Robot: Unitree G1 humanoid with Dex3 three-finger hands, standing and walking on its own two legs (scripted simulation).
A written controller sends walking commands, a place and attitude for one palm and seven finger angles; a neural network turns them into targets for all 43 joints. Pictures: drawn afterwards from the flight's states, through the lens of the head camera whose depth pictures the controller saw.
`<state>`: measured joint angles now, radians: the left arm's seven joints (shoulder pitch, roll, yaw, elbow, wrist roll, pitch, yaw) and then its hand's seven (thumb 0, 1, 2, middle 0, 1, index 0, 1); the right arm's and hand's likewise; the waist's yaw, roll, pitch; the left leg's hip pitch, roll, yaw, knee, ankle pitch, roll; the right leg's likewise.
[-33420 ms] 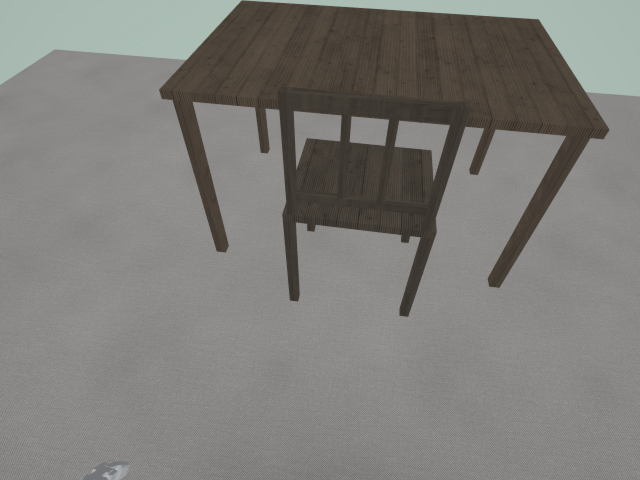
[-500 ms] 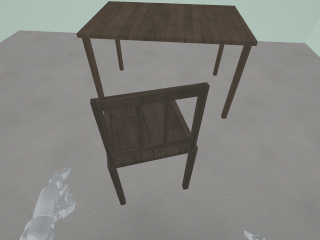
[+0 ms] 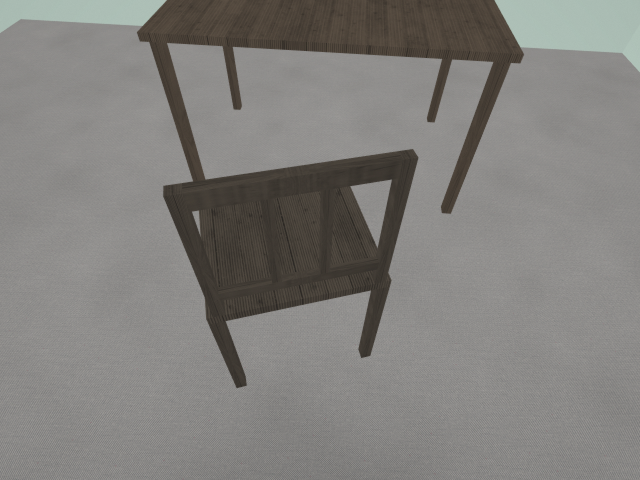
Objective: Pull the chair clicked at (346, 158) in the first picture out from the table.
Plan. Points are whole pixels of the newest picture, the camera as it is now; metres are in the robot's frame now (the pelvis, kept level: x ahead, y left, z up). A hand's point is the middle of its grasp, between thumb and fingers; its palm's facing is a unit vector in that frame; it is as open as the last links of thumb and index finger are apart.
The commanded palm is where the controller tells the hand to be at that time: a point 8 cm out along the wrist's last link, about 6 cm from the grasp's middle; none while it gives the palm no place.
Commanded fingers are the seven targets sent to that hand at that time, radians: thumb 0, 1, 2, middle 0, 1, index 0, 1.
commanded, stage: let the arm hang, fingers relaxed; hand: left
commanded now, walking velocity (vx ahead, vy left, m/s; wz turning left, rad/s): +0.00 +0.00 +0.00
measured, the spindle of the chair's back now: (272, 242) +0.54 +0.13 -0.11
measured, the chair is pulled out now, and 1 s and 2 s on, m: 0.59 0.59 0.59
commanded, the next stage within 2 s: look to check the result in 0.46 s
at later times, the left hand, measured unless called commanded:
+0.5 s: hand out of the picture +0.01 +0.16 -0.17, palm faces +0.01 -0.98 -0.19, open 7.4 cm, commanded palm none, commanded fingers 0.00 0.90 0.90 -0.20 -0.30 -0.20 -0.30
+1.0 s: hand out of the picture +0.00 +0.15 -0.17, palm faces +0.01 -0.98 -0.18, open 7.4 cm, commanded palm none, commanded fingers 0.00 0.90 0.90 -0.20 -0.30 -0.20 -0.30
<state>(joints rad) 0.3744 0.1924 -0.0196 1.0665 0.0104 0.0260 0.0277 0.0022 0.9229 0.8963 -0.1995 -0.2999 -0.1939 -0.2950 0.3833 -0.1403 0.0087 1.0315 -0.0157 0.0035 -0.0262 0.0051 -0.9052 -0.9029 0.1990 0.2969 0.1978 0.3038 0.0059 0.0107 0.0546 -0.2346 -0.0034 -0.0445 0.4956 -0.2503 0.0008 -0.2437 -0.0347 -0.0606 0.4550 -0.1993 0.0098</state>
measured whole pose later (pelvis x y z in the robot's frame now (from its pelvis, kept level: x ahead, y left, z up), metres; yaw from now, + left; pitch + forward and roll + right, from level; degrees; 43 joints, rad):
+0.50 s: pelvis +0.00 -0.01 +0.00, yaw +0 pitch -1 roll +0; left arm 0.30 0.15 -0.01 1.05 0.01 0.01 0.03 0.01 0.92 0.90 -0.20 -0.30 -0.19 -0.30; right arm 0.36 -0.12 0.00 1.05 -0.02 -0.01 -0.03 0.00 -0.91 -0.90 0.20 0.30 0.20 0.30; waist 0.00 0.01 0.04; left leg -0.21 0.01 -0.04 0.48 -0.25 -0.02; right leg -0.23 -0.02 -0.06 0.46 -0.21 -0.01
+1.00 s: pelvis +0.00 -0.02 +0.00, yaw +0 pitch -1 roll +0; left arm 0.30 0.14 -0.01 1.06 0.01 0.01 0.03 0.01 0.91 0.90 -0.20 -0.30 -0.20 -0.30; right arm 0.36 -0.11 0.01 1.06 -0.02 -0.01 -0.04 0.00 -0.91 -0.90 0.20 0.30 0.20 0.30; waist 0.00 0.00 0.06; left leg -0.21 0.02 -0.04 0.47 -0.24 -0.02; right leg -0.24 -0.01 -0.06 0.46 -0.21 -0.01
